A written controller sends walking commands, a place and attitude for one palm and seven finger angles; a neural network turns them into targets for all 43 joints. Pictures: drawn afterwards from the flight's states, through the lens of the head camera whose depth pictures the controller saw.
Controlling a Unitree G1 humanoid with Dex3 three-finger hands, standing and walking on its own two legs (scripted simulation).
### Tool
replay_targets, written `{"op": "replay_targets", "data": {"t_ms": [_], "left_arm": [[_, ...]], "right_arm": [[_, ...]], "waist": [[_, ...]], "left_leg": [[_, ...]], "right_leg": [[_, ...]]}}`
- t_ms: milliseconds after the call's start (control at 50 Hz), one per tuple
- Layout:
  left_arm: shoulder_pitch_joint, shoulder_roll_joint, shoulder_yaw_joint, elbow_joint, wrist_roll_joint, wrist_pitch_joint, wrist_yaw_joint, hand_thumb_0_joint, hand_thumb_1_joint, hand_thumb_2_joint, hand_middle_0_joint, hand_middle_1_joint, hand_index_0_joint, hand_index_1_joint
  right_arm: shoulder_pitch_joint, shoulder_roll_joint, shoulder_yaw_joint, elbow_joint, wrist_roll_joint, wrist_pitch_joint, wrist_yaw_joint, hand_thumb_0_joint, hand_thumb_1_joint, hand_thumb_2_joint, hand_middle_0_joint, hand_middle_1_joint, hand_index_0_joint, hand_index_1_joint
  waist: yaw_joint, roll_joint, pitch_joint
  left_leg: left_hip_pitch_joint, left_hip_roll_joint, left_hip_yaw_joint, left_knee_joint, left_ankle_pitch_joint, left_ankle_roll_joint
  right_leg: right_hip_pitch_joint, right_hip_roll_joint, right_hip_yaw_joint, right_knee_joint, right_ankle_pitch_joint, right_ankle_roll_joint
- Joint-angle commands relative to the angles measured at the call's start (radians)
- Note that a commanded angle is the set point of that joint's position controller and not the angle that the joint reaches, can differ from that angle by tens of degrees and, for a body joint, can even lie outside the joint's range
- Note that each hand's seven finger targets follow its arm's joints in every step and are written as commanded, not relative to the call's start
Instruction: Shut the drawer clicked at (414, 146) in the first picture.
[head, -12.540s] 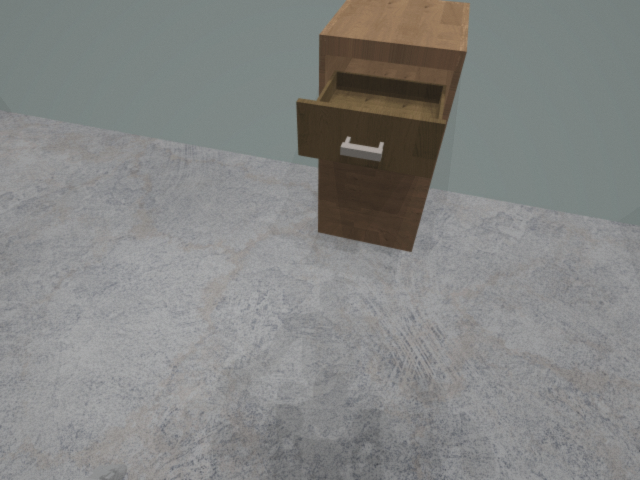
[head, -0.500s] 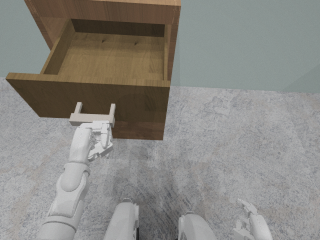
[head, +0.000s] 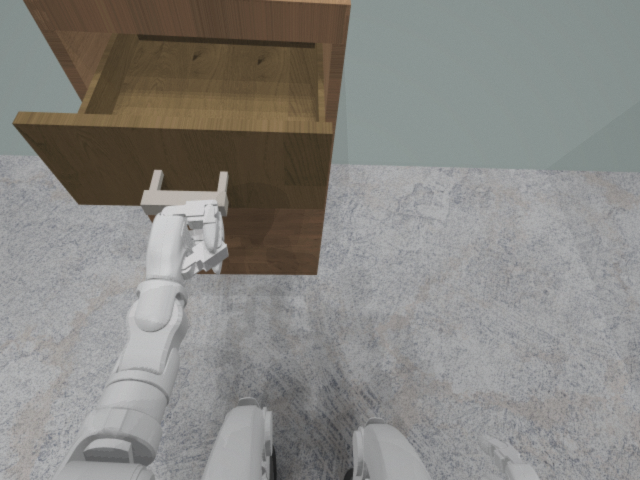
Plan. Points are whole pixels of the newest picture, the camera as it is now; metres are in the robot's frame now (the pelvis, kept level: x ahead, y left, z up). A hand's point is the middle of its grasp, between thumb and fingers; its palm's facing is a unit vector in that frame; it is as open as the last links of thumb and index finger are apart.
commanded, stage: push the drawer shut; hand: left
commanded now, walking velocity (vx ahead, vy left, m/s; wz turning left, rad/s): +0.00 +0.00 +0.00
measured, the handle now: (188, 190) +0.47 +0.18 +0.04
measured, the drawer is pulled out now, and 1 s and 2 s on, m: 0.17 0.04 0.00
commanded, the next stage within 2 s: pull the fist back off the drawer in 1.82 s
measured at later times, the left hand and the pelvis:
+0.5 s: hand (228, 198) +0.47 +0.13 +0.03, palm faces +0.00 -1.00 -0.07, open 3.0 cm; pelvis +0.00 -0.01 -0.01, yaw -1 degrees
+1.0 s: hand (232, 164) +0.52 +0.13 +0.03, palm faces +0.00 -1.00 -0.06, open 3.0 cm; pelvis +0.00 +0.00 -0.02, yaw -2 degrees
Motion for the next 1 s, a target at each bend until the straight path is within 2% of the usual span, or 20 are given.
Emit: {"op": "replay_targets", "data": {"t_ms": [0, 60, 120, 140, 180, 260, 300, 360, 440, 480, 540, 580, 620, 640, 700, 760, 820, 900, 940, 980], "left_arm": [[-0.502, 0.131, 0.072, -0.181, -0.006, -0.082, 0.027, 0.0, 0.9, 0.9, -1.4, -1.6, -1.4, -1.6], [-0.543, 0.131, 0.073, -0.156, -0.001, -0.089, 0.025, 0.0, 0.9, 0.9, -1.4, -1.6, -1.4, -1.6], [-0.591, 0.144, 0.088, -0.116, -0.004, -0.092, 0.024, 0.0, 0.9, 0.9, -1.4, -1.6, -1.4, -1.6], [-0.601, 0.175, 0.112, -0.097, -0.002, -0.093, 0.022, 0.0, 0.9, 0.9, -1.4, -1.6, -1.4, -1.6], [-0.639, 0.167, 0.108, -0.073, -0.004, -0.096, 0.017, 0.0, 0.9, 0.9, -1.4, -1.6, -1.4, -1.6], [-0.713, 0.196, 0.127, 0.004, 0.002, -0.099, 0.008, 0.0, 0.9, 0.9, -1.4, -1.6, -1.4, -1.6], [-0.76, 0.205, 0.129, 0.045, 0.004, -0.101, 0.003, 0.0, 0.9, 0.9, -1.4, -1.6, -1.4, -1.6], [-0.802, 0.24, 0.161, 0.078, 0.008, -0.111, -0.001, 0.0, 0.9, 0.9, -1.4, -1.6, -1.4, -1.6], [-0.865, 0.253, 0.173, 0.125, 0.008, -0.116, -0.011, 0.0, 0.9, 0.9, -1.4, -1.6, -1.4, -1.6], [-0.881, 0.292, 0.197, 0.153, 0.013, -0.112, -0.021, 0.0, 0.9, 0.9, -1.4, -1.6, -1.4, -1.6], [-0.922, 0.309, 0.211, 0.187, 0.015, -0.109, -0.028, 0.0, 0.9, 0.9, -1.4, -1.6, -1.4, -1.6], [-0.908, 0.327, 0.234, 0.186, 0.015, -0.107, -0.034, 0.0, 0.9, 0.9, -1.4, -1.6, -1.4, -1.6], [-0.913, 0.347, 0.25, 0.203, 0.013, -0.099, -0.04, 0.0, 0.9, 0.9, -1.4, -1.6, -1.4, -1.6], [-0.927, 0.361, 0.257, 0.205, 0.016, -0.103, -0.043, 0.0, 0.9, 0.9, -1.4, -1.6, -1.4, -1.6], [-0.947, 0.332, 0.241, 0.217, 0.019, -0.099, -0.046, 0.0, 0.9, 0.9, -1.4, -1.6, -1.4, -1.6], [-0.981, 0.361, 0.257, 0.248, 0.028, -0.097, -0.042, 0.0, 0.9, 0.9, -1.4, -1.6, -1.4, -1.6], [-1.013, 0.371, 0.265, 0.226, 0.036, -0.106, -0.036, 0.0, 0.9, 0.9, -1.4, -1.6, -1.4, -1.6], [-1.064, 0.36, 0.246, 0.279, 0.052, -0.1, -0.028, 0.0, 0.9, 0.9, -1.4, -1.6, -1.4, -1.6], [-1.117, 0.378, 0.249, 0.294, 0.06, -0.097, -0.024, 0.0, 0.9, 0.9, -1.4, -1.6, -1.4, -1.6], [-1.125, 0.437, 0.286, 0.292, 0.072, -0.095, -0.022, 0.0, 0.9, 0.9, -1.4, -1.6, -1.4, -1.6]], "right_arm": [[0.048, -0.164, -0.06, -0.093, 0.005, -0.023, -0.012, 0.0, -0.9, -0.9, 0.2, 0.3, 0.2, 0.3], [0.06, -0.165, -0.06, -0.089, 0.002, -0.021, -0.012, 0.0, -0.9, -0.9, 0.2, 0.3, 0.2, 0.3], [0.071, -0.164, -0.06, -0.079, 0.001, -0.016, -0.011, 0.0, -0.9, -0.9, 0.2, 0.3, 0.2, 0.3], [0.077, -0.168, -0.059, -0.077, 0.0, -0.017, -0.013, 0.0, -0.9, -0.9, 0.2, 0.3, 0.2, 0.3], [0.079, -0.164, -0.058, -0.073, 0.0, -0.012, -0.012, 0.0, -0.9, -0.9, 0.2, 0.3, 0.2, 0.3], [0.095, -0.167, -0.054, -0.062, -0.002, -0.007, -0.013, 0.0, -0.9, -0.9, 0.2, 0.3, 0.2, 0.3], [0.102, -0.166, -0.053, -0.056, -0.001, -0.005, -0.014, 0.0, -0.9, -0.9, 0.2, 0.3, 0.2, 0.3], [0.122, -0.171, -0.054, -0.048, -0.006, -0.004, -0.014, 0.0, -0.9, -0.9, 0.2, 0.3, 0.2, 0.3], [0.146, -0.17, -0.054, -0.043, -0.011, 0.003, -0.009, 0.0, -0.9, -0.9, 0.2, 0.3, 0.2, 0.3], [0.152, -0.176, -0.054, -0.039, -0.01, 0.009, -0.008, 0.0, -0.9, -0.9, 0.2, 0.3, 0.2, 0.3], [0.172, -0.176, -0.053, -0.036, -0.013, 0.012, -0.006, 0.0, -0.9, -0.9, 0.2, 0.3, 0.2, 0.3], [0.184, -0.177, -0.056, -0.036, -0.015, 0.019, -0.001, 0.0, -0.9, -0.9, 0.2, 0.3, 0.2, 0.3], [0.192, -0.177, -0.055, -0.035, -0.015, 0.025, 0.002, 0.0, -0.9, -0.9, 0.2, 0.3, 0.2, 0.3], [0.201, -0.178, -0.054, -0.033, -0.017, 0.025, 0.003, 0.0, -0.9, -0.9, 0.2, 0.3, 0.2, 0.3], [0.211, -0.177, -0.057, -0.029, -0.019, 0.034, 0.01, 0.0, -0.9, -0.9, 0.2, 0.3, 0.2, 0.3], [0.226, -0.183, -0.056, -0.024, -0.021, 0.04, 0.013, 0.0, -0.9, -0.9, 0.2, 0.3, 0.2, 0.3], [0.236, -0.184, -0.059, -0.021, -0.026, 0.044, 0.016, 0.0, -0.9, -0.9, 0.2, 0.3, 0.2, 0.3], [0.249, -0.187, -0.057, -0.013, -0.03, 0.052, 0.021, 0.0, -0.9, -0.9, 0.2, 0.3, 0.2, 0.3], [0.26, -0.191, -0.054, -0.007, -0.033, 0.051, 0.02, 0.0, -0.9, -0.9, 0.2, 0.3, 0.2, 0.3], [0.267, -0.195, -0.052, -0.01, -0.035, 0.056, 0.019, 0.0, -0.9, -0.9, 0.2, 0.3, 0.2, 0.3]], "waist": [[-0.058, 0.052, -0.376], [-0.059, 0.076, -0.408], [-0.067, 0.051, -0.413], [-0.065, 0.055, -0.418], [-0.071, 0.051, -0.423], [-0.085, 0.069, -0.408], [-0.098, 0.053, -0.389], [-0.093, 0.063, -0.44], [-0.105, 0.08, -0.452], [-0.108, 0.071, -0.464], [-0.118, 0.07, -0.459], [-0.101, 0.104, -0.505], [-0.106, 0.083, -0.506], [-0.109, 0.099, -0.507], [-0.12, 0.102, -0.496], [-0.127, 0.114, -0.475], [-0.132, 0.122, -0.51], [-0.156, 0.115, -0.473], [-0.173, 0.125, -0.469], [-0.158, 0.151, -0.512]], "left_leg": [[0.465, -0.024, -0.079, -0.167, 0.045, -0.004], [0.489, -0.022, -0.084, -0.16, 0.071, -0.005], [0.463, -0.026, -0.073, -0.151, 0.069, 0.0], [0.46, -0.025, -0.076, -0.147, 0.073, 0.0], [0.45, -0.027, -0.07, -0.143, 0.073, 0.001], [0.429, -0.027, -0.068, -0.133, 0.05, 0.003], [0.398, -0.029, -0.062, -0.125, 0.029, 0.007], [0.408, -0.028, -0.063, -0.11, 0.069, 0.008], [0.398, -0.028, -0.061, -0.094, 0.091, 0.014], [0.381, -0.025, -0.057, -0.085, 0.09, 0.014], [0.369, -0.025, -0.059, -0.078, 0.105, 0.02], [0.396, -0.022, -0.056, -0.073, 0.162, 0.016], [0.373, -0.021, -0.05, -0.064, 0.173, 0.018], [0.385, -0.019, -0.056, -0.064, 0.187, 0.019], [0.407, -0.015, -0.062, -0.067, 0.191, 0.017], [0.402, -0.012, -0.067, -0.065, 0.187, 0.015], [0.427, -0.01, -0.071, -0.059, 0.209, 0.016], [0.404, -0.01, -0.08, -0.056, 0.17, 0.018], [0.397, -0.01, -0.083, -0.047, 0.161, 0.023], [0.402, -0.009, -0.081, -0.04, 0.185, 0.02]], "right_leg": [[-0.04, 0.028, 0.025, -0.207, 0.133, -0.018], [-0.056, 0.029, 0.024, -0.196, 0.148, -0.02], [-0.031, 0.03, 0.032, -0.209, 0.148, -0.016], [-0.037, 0.033, 0.031, -0.2, 0.148, -0.018], [-0.029, 0.032, 0.036, -0.207, 0.15, -0.016], [-0.054, 0.034, 0.039, -0.204, 0.133, -0.015], [-0.053, 0.035, 0.047, -0.211, 0.119, -0.013], [-0.048, 0.037, 0.046, -0.196, 0.143, -0.015], [-0.054, 0.04, 0.052, -0.188, 0.157, -0.014], [-0.045, 0.041, 0.056, -0.191, 0.157, -0.013], [-0.048, 0.044, 0.055, -0.183, 0.167, -0.013], [-0.031, 0.045, 0.056, -0.179, 0.211, -0.015], [-0.006, 0.048, 0.061, -0.183, 0.227, -0.013], [-0.02, 0.05, 0.056, -0.172, 0.235, -0.015], [-0.056, 0.051, 0.048, -0.175, 0.23, -0.014], [-0.08, 0.055, 0.043, -0.172, 0.22, -0.016], [-0.086, 0.055, 0.042, -0.166, 0.234, -0.016], [-0.128, 0.058, 0.036, -0.163, 0.198, -0.015], [-0.148, 0.058, 0.036, -0.158, 0.193, -0.015], [-0.131, 0.059, 0.04, -0.152, 0.204, -0.018]]}}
